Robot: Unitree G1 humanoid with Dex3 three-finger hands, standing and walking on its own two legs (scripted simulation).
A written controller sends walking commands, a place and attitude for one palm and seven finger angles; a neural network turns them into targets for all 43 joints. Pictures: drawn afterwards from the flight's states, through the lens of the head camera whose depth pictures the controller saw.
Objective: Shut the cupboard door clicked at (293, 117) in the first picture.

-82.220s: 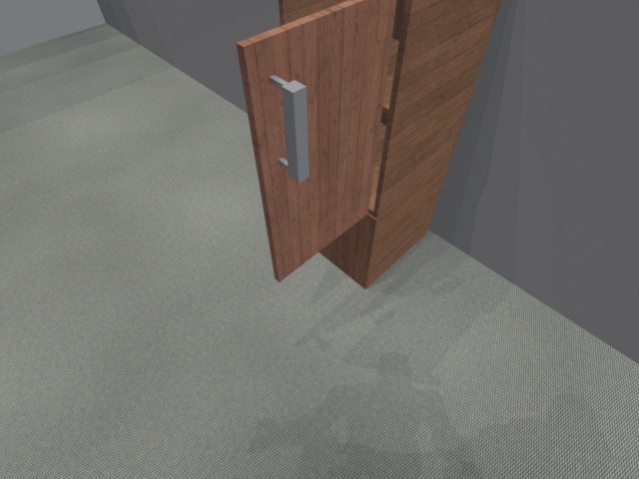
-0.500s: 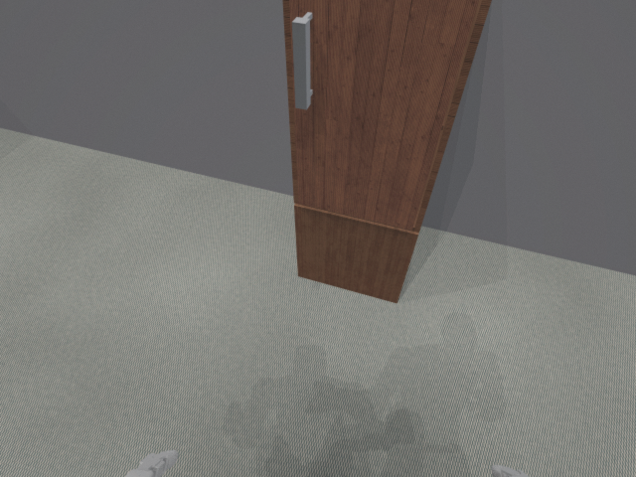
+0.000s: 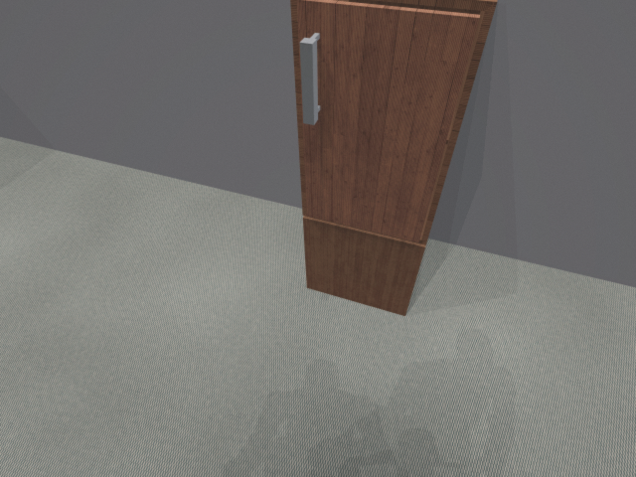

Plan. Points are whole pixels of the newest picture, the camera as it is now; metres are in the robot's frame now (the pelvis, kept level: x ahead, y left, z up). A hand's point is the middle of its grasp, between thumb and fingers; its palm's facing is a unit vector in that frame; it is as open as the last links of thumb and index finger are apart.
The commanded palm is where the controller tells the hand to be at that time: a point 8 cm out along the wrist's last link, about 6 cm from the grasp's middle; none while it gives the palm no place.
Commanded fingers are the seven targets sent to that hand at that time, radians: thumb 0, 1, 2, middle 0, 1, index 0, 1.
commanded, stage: let the arm hang, fingers relaxed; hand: left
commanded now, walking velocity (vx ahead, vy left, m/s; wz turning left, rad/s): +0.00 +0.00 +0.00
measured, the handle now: (313, 79) +0.87 +0.06 +0.10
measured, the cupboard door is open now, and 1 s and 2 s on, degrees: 0 0 0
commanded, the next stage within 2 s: look to check the result in 0.34 s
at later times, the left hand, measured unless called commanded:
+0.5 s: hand out of the picture +0.03 +0.18 -0.17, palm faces +0.01 -0.98 -0.20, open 7.4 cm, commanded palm none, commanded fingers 0.00 0.90 0.90 -0.20 -0.30 -0.20 -0.30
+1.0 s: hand out of the picture +0.06 +0.18 -0.17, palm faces +0.00 -0.98 -0.21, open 7.4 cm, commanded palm none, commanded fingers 0.00 0.90 0.90 -0.20 -0.30 -0.20 -0.30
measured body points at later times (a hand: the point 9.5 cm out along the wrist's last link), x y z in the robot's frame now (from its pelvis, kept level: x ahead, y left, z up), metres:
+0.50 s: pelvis +0.02 +0.00 +0.00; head +0.03 -0.01 +0.45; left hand +0.03 +0.23 -0.15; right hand +0.01 -0.24 -0.16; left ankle +0.02 +0.09 -0.74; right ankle +0.06 -0.11 -0.74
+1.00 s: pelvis +0.04 -0.01 +0.01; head +0.04 -0.01 +0.46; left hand +0.06 +0.23 -0.15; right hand +0.05 -0.25 -0.15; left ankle +0.02 +0.09 -0.74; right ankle +0.06 -0.11 -0.74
